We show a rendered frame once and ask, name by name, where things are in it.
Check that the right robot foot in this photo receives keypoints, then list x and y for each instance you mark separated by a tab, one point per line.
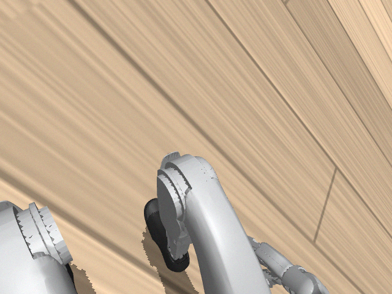
158	234

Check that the left robot foot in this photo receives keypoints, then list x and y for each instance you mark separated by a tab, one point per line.
70	273

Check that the right robot arm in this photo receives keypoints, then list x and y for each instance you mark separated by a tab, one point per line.
297	280

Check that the right robot hand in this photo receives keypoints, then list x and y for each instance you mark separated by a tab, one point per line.
275	262

